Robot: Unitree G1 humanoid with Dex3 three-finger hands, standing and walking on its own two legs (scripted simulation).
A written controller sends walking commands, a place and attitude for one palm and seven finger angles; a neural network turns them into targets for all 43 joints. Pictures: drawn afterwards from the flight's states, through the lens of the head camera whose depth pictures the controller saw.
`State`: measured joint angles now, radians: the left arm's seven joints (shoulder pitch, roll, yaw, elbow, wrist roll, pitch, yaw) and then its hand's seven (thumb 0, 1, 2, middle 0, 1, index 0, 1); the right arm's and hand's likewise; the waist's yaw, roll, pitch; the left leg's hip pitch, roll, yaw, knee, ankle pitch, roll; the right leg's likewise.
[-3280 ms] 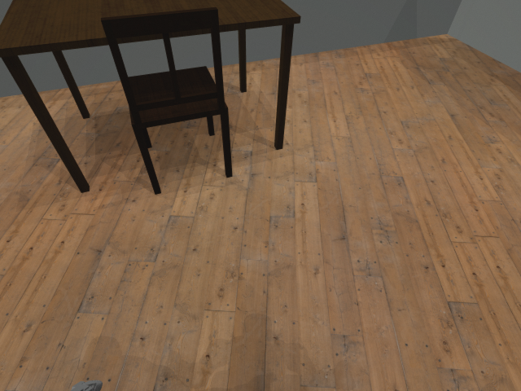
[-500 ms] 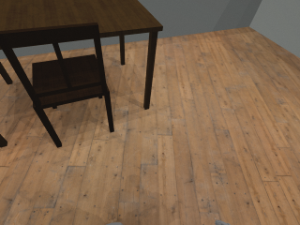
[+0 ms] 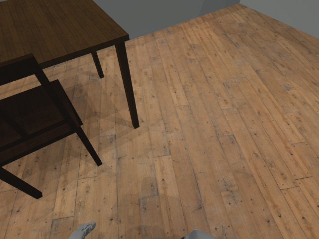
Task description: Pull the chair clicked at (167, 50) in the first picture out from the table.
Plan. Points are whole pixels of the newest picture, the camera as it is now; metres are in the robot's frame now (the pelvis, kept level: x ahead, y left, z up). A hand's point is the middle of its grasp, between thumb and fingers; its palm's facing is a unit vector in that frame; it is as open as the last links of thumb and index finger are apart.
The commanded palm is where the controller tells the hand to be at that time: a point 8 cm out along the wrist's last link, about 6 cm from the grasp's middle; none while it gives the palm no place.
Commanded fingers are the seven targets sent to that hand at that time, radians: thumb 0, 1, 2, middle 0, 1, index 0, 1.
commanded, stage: turn to face it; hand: left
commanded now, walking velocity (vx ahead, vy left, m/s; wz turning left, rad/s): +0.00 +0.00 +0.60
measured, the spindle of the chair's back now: (5, 116) +0.55 +0.60 -0.09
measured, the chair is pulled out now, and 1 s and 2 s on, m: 0.00 0.00 0.00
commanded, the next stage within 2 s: take the last steps up to it in 0.82 s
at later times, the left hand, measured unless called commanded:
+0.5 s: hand out of the picture +0.07 +0.27 -0.16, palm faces +0.32 -0.92 -0.23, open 7.3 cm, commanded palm none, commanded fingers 0.00 0.90 0.90 -0.20 -0.30 -0.20 -0.30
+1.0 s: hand out of the picture +0.04 +0.17 -0.13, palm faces +0.50 -0.82 -0.27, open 7.3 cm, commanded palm none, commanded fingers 0.00 0.90 0.90 -0.20 -0.30 -0.20 -0.30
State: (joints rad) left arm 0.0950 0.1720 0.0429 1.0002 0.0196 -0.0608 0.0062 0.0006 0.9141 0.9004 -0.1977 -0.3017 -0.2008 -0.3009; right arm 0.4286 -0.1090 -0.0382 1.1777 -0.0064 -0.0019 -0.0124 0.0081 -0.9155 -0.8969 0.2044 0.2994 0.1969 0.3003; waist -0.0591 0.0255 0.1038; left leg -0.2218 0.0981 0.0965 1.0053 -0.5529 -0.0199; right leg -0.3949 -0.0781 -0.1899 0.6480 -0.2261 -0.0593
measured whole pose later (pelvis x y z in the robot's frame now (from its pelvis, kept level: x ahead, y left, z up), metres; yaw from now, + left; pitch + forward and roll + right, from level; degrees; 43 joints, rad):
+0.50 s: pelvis +0.05 +0.05 +0.01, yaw +16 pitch +1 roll -1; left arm 0.17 0.26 0.09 0.95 0.02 0.06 0.01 0.00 0.91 0.90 -0.20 -0.30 -0.20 -0.30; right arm 0.20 -0.21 -0.06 0.92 -0.03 0.01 0.00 0.01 -0.91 -0.90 0.20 0.30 0.20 0.30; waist -0.01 -0.04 0.07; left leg -0.33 0.00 0.07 0.56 -0.25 0.06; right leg -0.51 -0.10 -0.06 1.16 -0.38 0.09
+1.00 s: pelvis +0.08 -0.02 +0.02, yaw +29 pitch -1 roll +2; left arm 0.24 0.14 0.02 0.95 0.02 0.00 0.03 0.00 0.91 0.90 -0.20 -0.30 -0.21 -0.30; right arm 0.18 -0.24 -0.08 0.99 -0.02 0.07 0.02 0.01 -0.91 -0.90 0.20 0.30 0.20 0.30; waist 0.00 0.05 0.06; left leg -0.45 -0.01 -0.03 1.09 -0.38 -0.05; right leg -0.19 -0.05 -0.13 0.48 -0.28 -0.04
